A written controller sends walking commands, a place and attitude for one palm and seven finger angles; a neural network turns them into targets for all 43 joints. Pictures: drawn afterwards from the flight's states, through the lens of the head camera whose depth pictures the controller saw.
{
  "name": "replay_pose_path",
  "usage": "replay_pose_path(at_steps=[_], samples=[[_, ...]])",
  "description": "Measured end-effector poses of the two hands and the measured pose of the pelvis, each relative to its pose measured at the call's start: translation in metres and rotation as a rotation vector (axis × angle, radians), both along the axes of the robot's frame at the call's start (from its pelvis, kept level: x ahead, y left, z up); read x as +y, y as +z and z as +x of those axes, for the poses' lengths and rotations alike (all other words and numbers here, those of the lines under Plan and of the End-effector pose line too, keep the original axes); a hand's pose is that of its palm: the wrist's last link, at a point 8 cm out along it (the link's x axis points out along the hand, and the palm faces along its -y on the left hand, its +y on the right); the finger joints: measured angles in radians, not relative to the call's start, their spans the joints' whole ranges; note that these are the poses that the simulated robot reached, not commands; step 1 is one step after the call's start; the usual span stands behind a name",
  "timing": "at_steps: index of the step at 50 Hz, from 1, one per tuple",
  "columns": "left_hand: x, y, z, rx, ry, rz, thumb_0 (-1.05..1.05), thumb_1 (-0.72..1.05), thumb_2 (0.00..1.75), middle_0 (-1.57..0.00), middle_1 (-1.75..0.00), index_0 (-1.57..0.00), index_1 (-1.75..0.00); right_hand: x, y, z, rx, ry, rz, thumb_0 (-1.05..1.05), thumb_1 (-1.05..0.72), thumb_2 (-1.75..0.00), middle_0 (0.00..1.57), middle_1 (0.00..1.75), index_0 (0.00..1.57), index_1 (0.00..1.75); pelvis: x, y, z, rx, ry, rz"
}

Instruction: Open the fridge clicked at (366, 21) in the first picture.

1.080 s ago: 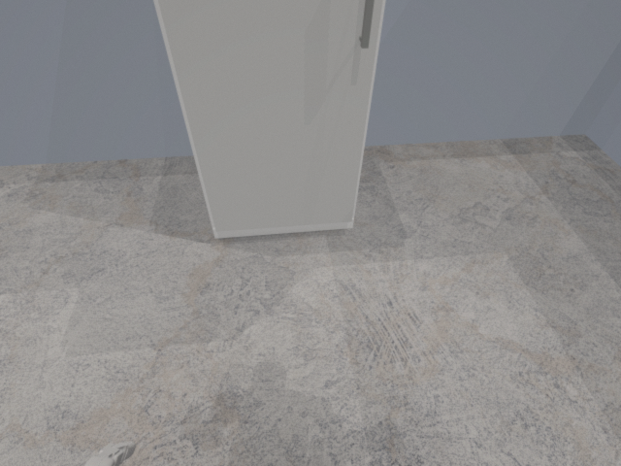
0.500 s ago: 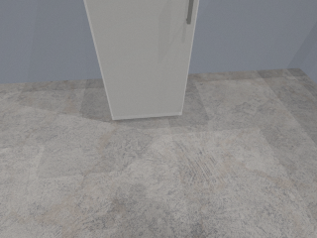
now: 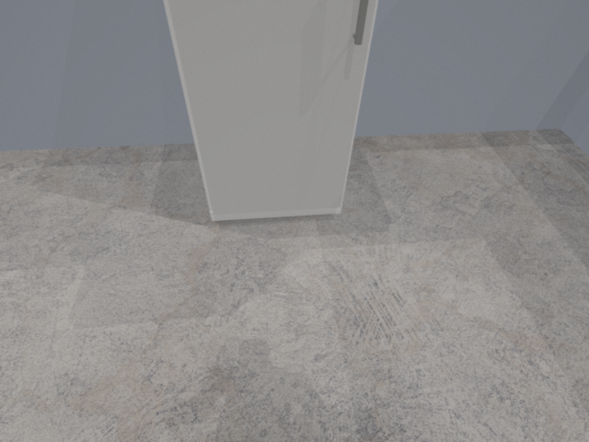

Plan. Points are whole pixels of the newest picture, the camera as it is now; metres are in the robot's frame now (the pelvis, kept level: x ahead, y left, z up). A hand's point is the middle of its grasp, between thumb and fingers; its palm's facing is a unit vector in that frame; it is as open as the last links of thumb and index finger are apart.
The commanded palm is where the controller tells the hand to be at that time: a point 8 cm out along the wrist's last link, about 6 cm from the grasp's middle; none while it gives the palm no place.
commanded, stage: look at it before walking up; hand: right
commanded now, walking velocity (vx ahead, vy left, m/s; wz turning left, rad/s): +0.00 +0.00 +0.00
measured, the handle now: out of the picture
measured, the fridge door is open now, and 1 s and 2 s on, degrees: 0 0 0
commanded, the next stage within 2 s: walk to a spot facing it in 0.36 s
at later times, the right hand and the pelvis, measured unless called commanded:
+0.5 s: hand out of the picture +0.09 -0.25 -0.15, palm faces -0.02 +0.94 -0.33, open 7.4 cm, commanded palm none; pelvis +0.01 +0.00 +0.00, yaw +0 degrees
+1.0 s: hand out of the picture +0.09 -0.27 -0.19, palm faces +0.16 +0.98 -0.14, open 7.4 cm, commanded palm none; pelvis +0.13 -0.09 +0.00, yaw -8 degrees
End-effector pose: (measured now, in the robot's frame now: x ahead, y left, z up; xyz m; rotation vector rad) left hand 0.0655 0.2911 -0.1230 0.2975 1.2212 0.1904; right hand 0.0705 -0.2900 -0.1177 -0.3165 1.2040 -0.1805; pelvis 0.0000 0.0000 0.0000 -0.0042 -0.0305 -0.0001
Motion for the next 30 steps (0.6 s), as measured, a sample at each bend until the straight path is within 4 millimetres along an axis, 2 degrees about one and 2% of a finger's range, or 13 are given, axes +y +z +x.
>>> replay_pose_path(at_steps=[24, 30], samples=[[0.001, 0.006, 0.028, -0.029, -0.01, 0.011, 0.01, 0.91, 0.9, -0.21, -0.3, -0.2, -0.3, 0.0, 0.0, 0.016, -0.005, -0.002, 0.001, 0.01, -0.9, -0.89, 0.2, 0.3, 0.2, 0.3, 0.001, 0.001, 0.014, 0.0, 0.003, 0.002], [-0.013, -0.003, 0.024, 0.004, -0.019, -0.01, 0.01, 0.91, 0.9, -0.2, -0.3, -0.2, -0.3, 0.007, -0.009, 0.008, 0.005, -0.036, 0.029, 0.01, -0.9, -0.89, 0.2, 0.3, 0.2, 0.3, -0.002, -0.002, 0.023, 0.005, -0.017, 0.013]])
